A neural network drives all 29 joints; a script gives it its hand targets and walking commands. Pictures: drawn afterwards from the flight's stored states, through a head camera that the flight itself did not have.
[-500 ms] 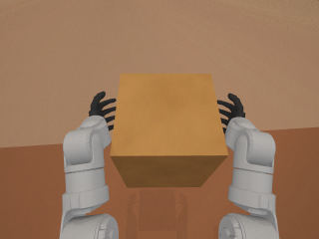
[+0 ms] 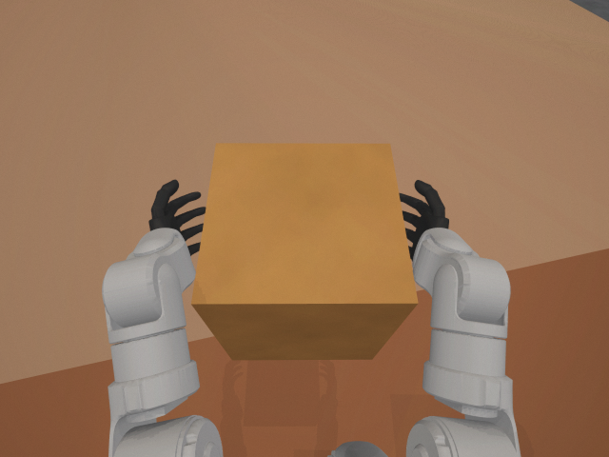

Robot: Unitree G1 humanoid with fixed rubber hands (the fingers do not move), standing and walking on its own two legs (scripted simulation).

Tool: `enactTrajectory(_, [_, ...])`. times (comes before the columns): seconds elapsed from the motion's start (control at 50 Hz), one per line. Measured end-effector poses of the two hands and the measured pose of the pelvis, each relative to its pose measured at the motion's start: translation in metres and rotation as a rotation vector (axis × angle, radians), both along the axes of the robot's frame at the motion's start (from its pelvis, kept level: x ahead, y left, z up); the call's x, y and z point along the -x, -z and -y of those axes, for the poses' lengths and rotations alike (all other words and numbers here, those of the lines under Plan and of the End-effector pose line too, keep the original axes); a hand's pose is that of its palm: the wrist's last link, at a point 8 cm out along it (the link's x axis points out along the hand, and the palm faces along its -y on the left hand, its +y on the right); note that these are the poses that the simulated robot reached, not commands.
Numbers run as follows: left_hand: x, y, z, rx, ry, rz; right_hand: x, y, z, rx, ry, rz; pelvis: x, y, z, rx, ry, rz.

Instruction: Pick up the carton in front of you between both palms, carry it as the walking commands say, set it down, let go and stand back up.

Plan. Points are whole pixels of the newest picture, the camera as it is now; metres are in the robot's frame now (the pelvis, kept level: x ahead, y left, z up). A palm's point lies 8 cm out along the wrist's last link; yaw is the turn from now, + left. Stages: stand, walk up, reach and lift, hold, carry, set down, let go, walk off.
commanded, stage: carry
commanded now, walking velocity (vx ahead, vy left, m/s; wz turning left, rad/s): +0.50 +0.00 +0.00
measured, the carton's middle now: (302, 263) +0.35 -0.02 +0.05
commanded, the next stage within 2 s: none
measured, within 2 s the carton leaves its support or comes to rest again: neither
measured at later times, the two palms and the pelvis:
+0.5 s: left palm (189, 93) +0.62 +0.14 +0.15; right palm (376, 84) +0.64 -0.17 +0.15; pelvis +0.29 -0.04 +0.03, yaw +1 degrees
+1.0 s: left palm out of the picture +0.93 +0.15 +0.19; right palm out of the picture +0.92 -0.15 +0.19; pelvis +0.58 +0.01 +0.06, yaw +0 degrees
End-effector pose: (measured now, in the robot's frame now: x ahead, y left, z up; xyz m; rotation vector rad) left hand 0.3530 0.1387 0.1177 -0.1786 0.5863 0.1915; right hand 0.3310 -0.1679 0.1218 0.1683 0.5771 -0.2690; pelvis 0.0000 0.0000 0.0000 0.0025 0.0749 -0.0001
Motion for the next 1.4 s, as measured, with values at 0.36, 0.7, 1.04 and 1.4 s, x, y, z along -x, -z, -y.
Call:
enactTrajectory(0.36, [-0.198, -0.034, 0.003, -0.06, -0.088, 0.034, -0.242, -0.024, 0.006, 0.031, -0.099, 0.031, -0.221, -0.006, 0.037, 0.018, -0.031, 0.003])
enactTrajectory(0.7, [-0.404, -0.061, -0.007, -0.048, -0.045, 0.107, -0.436, -0.056, -0.002, 0.034, -0.039, 0.099, -0.419, -0.028, 0.012, -0.006, -0.006, -0.014])
enactTrajectory(1.04, [-0.603, -0.08, -0.017, -0.025, -0.035, 0.085, -0.614, -0.081, -0.016, 0.012, -0.031, 0.088, -0.605, -0.06, -0.005, 0.005, -0.009, -0.021])
enactTrajectory(1.4, [-0.789, -0.062, 0.001, -0.021, -0.102, -0.057, -0.839, -0.05, -0.003, -0.048, -0.106, -0.064, -0.832, -0.073, 0.031, -0.032, -0.042, -0.023])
